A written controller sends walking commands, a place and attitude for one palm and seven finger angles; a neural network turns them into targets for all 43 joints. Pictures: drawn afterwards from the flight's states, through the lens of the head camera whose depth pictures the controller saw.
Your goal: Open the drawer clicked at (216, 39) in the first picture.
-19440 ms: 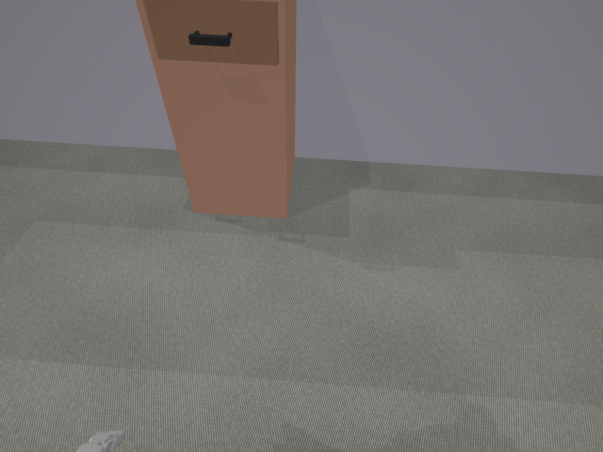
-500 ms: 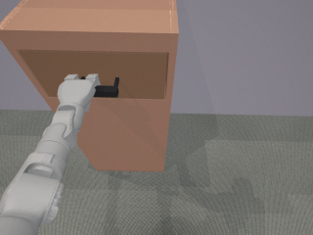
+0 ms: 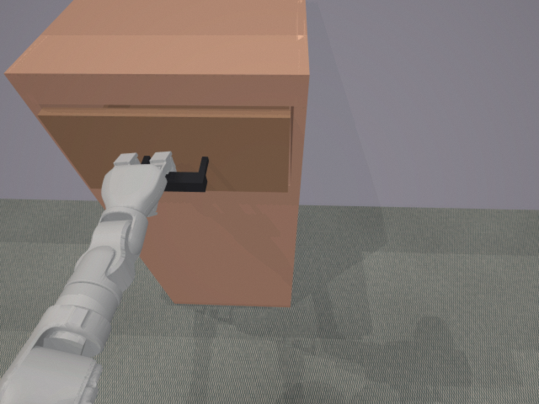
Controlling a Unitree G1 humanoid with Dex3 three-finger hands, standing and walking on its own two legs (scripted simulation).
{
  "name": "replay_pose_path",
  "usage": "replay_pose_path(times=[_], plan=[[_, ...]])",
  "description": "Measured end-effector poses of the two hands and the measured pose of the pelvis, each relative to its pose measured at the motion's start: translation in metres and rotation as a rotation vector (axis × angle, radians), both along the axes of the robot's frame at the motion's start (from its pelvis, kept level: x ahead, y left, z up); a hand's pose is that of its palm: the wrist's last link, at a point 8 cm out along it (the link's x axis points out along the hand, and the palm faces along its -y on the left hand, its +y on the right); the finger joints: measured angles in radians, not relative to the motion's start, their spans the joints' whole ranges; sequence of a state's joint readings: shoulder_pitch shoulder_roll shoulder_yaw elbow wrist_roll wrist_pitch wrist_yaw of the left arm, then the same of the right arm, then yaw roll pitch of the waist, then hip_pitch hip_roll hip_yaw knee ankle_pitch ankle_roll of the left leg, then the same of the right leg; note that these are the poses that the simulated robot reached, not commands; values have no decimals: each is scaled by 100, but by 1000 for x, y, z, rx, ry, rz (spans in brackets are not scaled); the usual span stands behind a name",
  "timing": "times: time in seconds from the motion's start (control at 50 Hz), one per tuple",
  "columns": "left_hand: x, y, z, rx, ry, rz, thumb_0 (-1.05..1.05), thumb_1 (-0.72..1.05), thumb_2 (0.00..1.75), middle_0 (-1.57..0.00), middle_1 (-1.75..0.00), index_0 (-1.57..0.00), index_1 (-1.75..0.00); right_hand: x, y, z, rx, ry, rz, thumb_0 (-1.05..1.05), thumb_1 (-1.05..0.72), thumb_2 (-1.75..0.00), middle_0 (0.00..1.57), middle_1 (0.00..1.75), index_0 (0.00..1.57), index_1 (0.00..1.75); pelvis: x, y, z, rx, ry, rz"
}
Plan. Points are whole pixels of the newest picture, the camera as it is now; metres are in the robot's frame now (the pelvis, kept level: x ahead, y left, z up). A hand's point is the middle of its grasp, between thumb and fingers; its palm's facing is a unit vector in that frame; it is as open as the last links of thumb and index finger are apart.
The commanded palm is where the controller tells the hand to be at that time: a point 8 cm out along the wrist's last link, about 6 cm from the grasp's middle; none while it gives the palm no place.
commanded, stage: pull the drawer open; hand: left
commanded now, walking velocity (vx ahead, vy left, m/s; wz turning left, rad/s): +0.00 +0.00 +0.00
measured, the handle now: (172, 171) +0.47 +0.18 +0.06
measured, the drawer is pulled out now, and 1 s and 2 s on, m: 0.02 0.08 0.24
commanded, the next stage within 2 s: none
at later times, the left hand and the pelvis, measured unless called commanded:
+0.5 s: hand (138, 238) +0.35 +0.22 +0.04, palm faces +0.00 -0.05 -1.00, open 5.7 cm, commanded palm +0.33 +0.21 +0.10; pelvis -0.01 -0.01 +0.00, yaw +1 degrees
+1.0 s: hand (137, 238) +0.35 +0.22 +0.04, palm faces -0.02 -0.04 -1.00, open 5.7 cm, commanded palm +0.33 +0.21 +0.10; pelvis -0.04 -0.01 +0.00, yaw +1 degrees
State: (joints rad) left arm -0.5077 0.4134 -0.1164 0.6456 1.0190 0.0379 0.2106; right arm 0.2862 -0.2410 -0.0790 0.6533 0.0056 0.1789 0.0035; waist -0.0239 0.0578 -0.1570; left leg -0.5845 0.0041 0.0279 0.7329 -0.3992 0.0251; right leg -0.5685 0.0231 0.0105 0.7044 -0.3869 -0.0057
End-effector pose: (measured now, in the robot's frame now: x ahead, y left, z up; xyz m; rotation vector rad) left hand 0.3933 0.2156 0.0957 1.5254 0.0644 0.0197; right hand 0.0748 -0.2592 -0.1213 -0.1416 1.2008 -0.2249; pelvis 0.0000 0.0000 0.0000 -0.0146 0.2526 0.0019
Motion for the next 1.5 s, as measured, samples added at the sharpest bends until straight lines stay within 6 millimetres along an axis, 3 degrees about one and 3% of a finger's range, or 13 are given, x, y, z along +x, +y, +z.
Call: replay_pose_path(times=[0.26, 0.4, 0.54, 0.88, 1.12, 1.3, 1.5], plan=[[-47, 2, -1, -31, -18, 2, 1, 73, 82, -30, -132, -37, -135, 61, 7, 14, 10, -156, 83, 1, -90, -90, 20, 30, 20, 30, 3, -4, 4, 7, -45, 5], [-62, 3, -1, -24, -29, 0, 1, 72, 83, -31, -132, -38, -135, 76, 9, 20, -4, -203, 131, 0, -90, -90, 20, 30, 20, 30, -5, -7, 3, 9, -66, 21], [-62, 2, 0, -6, -21, 2, 1, 72, 82, -33, -131, -38, -135, 62, 7, 17, -6, -192, 122, 0, -90, -90, 20, 30, 20, 30, -14, -10, 2, 10, -72, 22], [-61, 3, 1, 1, -8, -16, 0, 71, 82, -35, -133, -37, -135, -9, -6, 4, -26, -73, 50, 1, -90, -90, 20, 30, 20, 30, -32, -10, 2, 13, -82, 14], [-61, 4, 0, 0, -15, -25, 0, 71, 83, -35, -133, -37, -135, -15, -4, 6, -26, -90, 39, 1, -90, -90, 20, 30, 20, 30, -38, -6, 1, 12, -80, 10], [-81, 5, -2, -55, -38, -12, 1, 73, 81, -32, -135, -38, -135, 11, 6, 16, 6, -173, 30, 1, -90, -90, 20, 30, 20, 30, -25, 0, 4, 12, -85, -21], [-139, 5, -4, -91, -75, 29, 1, 74, 81, -29, -135, -39, -135, 82, 26, 29, 45, -293, 150, 1, -90, -90, 20, 30, 20, 30, -7, 4, 4, 10, -99, -11]])
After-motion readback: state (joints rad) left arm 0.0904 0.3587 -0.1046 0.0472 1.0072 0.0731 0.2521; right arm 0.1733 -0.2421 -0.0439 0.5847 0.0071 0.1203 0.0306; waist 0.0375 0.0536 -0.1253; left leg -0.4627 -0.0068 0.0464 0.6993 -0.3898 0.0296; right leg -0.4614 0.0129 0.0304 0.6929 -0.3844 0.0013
